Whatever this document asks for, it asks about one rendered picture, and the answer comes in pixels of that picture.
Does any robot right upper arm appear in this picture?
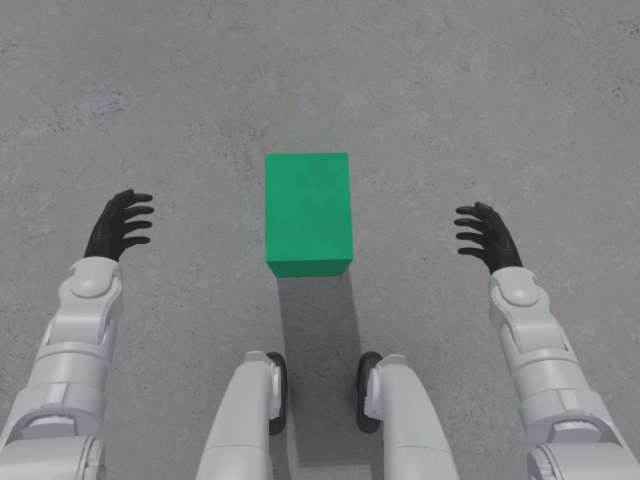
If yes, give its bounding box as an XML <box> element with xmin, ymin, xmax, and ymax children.
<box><xmin>527</xmin><ymin>442</ymin><xmax>640</xmax><ymax>480</ymax></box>

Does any robot left hand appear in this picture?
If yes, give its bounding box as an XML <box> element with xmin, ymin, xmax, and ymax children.
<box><xmin>84</xmin><ymin>189</ymin><xmax>154</xmax><ymax>262</ymax></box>

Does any robot left thigh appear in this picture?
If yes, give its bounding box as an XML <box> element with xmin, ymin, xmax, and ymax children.
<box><xmin>195</xmin><ymin>361</ymin><xmax>281</xmax><ymax>480</ymax></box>

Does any robot right thigh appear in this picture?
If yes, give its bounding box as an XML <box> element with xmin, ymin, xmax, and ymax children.
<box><xmin>368</xmin><ymin>364</ymin><xmax>460</xmax><ymax>480</ymax></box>

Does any robot right forearm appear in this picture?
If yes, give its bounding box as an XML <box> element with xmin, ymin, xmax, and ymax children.
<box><xmin>488</xmin><ymin>267</ymin><xmax>640</xmax><ymax>471</ymax></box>

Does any robot thigh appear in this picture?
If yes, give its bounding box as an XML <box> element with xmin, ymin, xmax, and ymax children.
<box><xmin>195</xmin><ymin>361</ymin><xmax>281</xmax><ymax>480</ymax></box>
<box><xmin>368</xmin><ymin>364</ymin><xmax>460</xmax><ymax>480</ymax></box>

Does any robot left upper arm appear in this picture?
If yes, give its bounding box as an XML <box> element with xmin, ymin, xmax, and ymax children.
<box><xmin>0</xmin><ymin>435</ymin><xmax>107</xmax><ymax>480</ymax></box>

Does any robot left forearm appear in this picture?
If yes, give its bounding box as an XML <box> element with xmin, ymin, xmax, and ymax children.
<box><xmin>0</xmin><ymin>257</ymin><xmax>123</xmax><ymax>452</ymax></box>

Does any carton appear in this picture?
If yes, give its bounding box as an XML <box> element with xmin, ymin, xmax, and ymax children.
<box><xmin>265</xmin><ymin>153</ymin><xmax>354</xmax><ymax>278</ymax></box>

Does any robot right hand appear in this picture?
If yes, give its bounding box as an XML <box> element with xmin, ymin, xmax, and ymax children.
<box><xmin>454</xmin><ymin>202</ymin><xmax>523</xmax><ymax>275</ymax></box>

